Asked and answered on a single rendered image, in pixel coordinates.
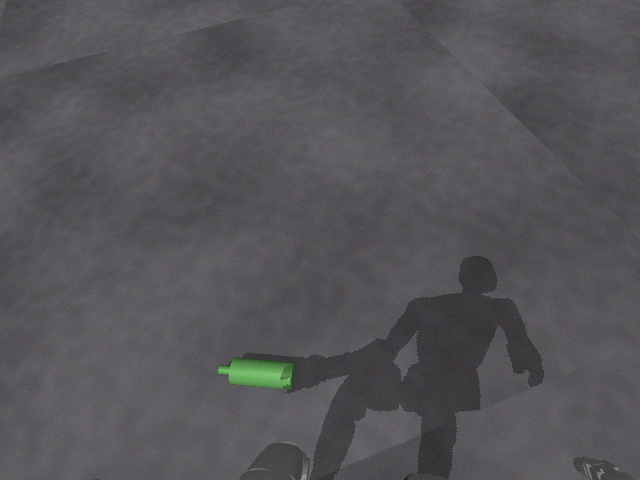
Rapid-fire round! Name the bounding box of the bottle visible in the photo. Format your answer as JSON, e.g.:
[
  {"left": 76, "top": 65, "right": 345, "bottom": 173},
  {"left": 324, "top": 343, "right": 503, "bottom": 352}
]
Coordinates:
[{"left": 218, "top": 357, "right": 296, "bottom": 390}]

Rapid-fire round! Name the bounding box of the right robot hand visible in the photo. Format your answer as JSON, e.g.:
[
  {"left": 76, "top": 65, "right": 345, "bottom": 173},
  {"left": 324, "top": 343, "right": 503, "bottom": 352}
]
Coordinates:
[{"left": 573, "top": 457, "right": 634, "bottom": 480}]

